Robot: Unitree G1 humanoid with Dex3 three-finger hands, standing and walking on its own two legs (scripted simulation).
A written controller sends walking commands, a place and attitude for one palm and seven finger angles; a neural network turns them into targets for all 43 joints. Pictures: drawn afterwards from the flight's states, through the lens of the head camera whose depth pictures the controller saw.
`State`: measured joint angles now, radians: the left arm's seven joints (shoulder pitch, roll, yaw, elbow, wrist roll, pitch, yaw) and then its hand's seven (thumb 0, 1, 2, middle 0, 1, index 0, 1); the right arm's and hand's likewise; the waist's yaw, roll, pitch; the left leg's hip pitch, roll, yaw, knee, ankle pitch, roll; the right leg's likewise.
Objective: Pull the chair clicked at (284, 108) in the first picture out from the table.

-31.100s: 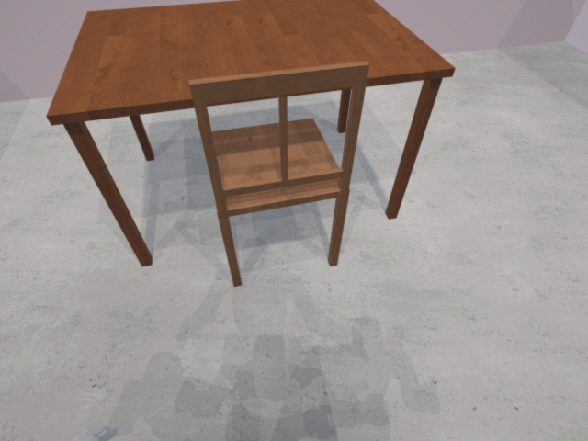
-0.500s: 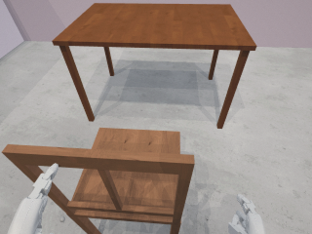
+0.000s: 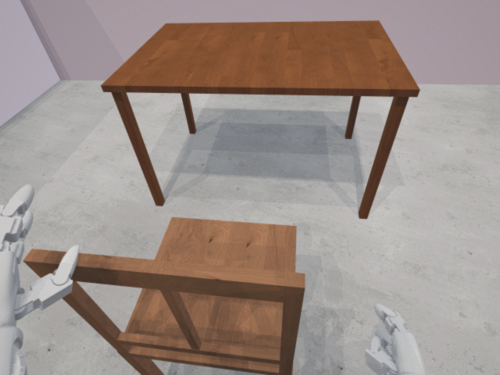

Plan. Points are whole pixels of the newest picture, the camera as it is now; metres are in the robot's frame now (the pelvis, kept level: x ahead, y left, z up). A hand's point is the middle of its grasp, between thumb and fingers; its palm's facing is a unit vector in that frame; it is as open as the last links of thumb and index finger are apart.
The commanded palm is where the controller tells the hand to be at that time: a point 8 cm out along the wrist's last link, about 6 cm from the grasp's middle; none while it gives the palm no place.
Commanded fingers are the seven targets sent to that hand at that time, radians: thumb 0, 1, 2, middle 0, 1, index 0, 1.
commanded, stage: draw the hand back to the body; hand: left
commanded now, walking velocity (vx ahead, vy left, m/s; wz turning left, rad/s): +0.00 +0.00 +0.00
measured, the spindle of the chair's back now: (184, 319) +0.24 +0.17 -0.10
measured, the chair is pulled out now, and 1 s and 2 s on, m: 0.68 0.68 0.68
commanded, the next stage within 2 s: step back with the hand held close in 0.42 s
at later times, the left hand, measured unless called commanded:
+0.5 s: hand (60, 266) +0.19 +0.26 +0.16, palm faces +0.46 -0.77 -0.44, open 7.4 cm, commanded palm +0.14 +0.30 +0.18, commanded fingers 0.00 0.90 0.90 -0.20 -0.30 -0.20 -0.30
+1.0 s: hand (35, 294) +0.15 +0.27 +0.16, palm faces +0.38 -0.76 -0.53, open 7.4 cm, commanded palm +0.10 +0.31 +0.18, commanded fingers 0.00 0.90 0.90 -0.20 -0.30 -0.20 -0.30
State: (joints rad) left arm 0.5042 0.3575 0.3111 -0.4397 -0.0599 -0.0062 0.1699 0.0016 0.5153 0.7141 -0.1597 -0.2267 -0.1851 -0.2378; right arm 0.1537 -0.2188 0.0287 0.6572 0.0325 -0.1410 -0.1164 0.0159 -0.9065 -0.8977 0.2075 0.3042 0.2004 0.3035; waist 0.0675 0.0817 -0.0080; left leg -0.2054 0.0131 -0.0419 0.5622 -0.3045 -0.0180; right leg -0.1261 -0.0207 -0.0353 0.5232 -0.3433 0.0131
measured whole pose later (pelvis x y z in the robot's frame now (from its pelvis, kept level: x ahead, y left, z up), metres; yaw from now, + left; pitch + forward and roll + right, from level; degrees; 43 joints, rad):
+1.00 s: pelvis -0.05 +0.01 +0.00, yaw -2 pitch +0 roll -1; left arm 0.58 0.42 0.39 -0.49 -0.06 -0.10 0.16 0.01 0.89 0.90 -0.22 -0.31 -0.22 -0.30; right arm 0.17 -0.22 -0.01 0.60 0.04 0.00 -0.12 0.01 -0.91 -0.90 0.21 0.30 0.20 0.30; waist 0.02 0.06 0.05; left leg -0.31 0.01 -0.01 0.51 -0.19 0.00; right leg -0.25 -0.02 0.00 0.49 -0.23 0.03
